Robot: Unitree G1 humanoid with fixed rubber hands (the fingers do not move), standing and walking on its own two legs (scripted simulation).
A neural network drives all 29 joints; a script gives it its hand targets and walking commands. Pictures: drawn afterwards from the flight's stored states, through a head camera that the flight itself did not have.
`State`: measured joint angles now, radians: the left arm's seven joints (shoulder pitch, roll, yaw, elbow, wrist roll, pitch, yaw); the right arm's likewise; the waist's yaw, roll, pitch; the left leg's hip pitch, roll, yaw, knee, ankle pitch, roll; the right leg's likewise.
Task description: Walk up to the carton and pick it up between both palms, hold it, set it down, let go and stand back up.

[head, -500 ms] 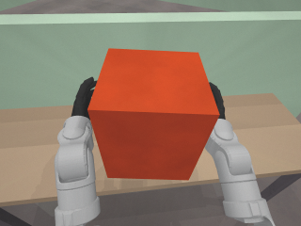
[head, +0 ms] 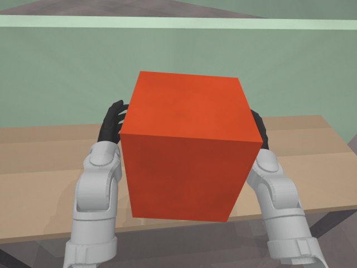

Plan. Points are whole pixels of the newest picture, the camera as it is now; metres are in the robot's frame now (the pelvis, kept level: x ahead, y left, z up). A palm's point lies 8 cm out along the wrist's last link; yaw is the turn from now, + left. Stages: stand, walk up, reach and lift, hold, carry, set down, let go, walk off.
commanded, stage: hold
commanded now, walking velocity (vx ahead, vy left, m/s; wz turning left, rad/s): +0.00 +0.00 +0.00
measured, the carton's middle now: (184, 148) +0.35 +0.01 +0.12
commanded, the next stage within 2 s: set down in 0.10 s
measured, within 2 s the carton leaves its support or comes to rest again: neither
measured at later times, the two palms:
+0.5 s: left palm (112, 145) +0.35 +0.16 +0.12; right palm (250, 154) +0.34 -0.14 +0.11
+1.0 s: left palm (120, 143) +0.38 +0.15 +0.10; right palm (261, 143) +0.39 -0.19 +0.09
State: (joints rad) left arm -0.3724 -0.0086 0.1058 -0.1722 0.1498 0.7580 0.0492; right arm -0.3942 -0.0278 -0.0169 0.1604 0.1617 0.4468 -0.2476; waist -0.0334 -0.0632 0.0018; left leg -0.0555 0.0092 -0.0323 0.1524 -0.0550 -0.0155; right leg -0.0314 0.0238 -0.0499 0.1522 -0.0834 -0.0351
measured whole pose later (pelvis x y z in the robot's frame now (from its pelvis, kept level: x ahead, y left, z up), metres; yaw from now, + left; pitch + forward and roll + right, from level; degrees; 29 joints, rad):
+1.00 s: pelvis +0.03 -0.01 -0.01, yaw -3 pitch +4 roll +2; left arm -0.43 0.04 0.10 0.23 -0.05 0.49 0.23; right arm -0.45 -0.20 0.02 0.41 0.23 0.23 -0.16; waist 0.06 -0.04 -0.06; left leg -0.18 0.01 0.03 0.26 -0.15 -0.03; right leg -0.24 0.02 0.00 0.39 -0.22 -0.06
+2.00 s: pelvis -0.02 +0.01 +0.00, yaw -2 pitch +0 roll +1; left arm -0.55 -0.03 0.15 0.26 0.03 0.54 0.19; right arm -0.56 -0.15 -0.13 0.48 0.11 0.27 -0.07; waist -0.01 -0.04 0.02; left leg -0.15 -0.02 0.02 0.21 -0.06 0.01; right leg -0.18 0.00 0.02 0.31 -0.12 -0.01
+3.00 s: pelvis +0.06 +0.01 +0.00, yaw -1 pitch +12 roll +0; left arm -0.49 -0.09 0.16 0.63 0.11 -0.02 0.19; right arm -0.48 -0.12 -0.05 0.78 0.07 -0.19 -0.12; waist -0.03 0.01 -0.10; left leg -0.24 -0.01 0.00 0.12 -0.09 0.00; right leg -0.22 0.01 0.01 0.13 -0.11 -0.01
